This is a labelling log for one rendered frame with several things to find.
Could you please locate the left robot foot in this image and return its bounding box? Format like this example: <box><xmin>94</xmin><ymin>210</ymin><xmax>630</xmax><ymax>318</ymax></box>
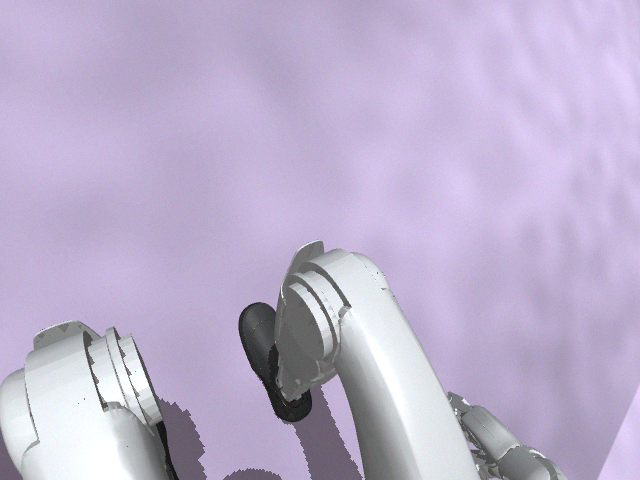
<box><xmin>156</xmin><ymin>421</ymin><xmax>179</xmax><ymax>480</ymax></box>

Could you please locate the right robot arm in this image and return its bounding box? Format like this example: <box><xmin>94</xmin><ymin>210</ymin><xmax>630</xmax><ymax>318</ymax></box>
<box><xmin>498</xmin><ymin>446</ymin><xmax>569</xmax><ymax>480</ymax></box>

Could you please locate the right robot hand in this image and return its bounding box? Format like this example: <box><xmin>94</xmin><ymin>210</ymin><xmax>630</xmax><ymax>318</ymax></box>
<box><xmin>447</xmin><ymin>392</ymin><xmax>524</xmax><ymax>480</ymax></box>

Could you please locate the right robot foot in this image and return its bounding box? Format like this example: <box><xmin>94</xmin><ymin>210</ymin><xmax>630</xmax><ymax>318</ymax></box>
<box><xmin>238</xmin><ymin>302</ymin><xmax>312</xmax><ymax>422</ymax></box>

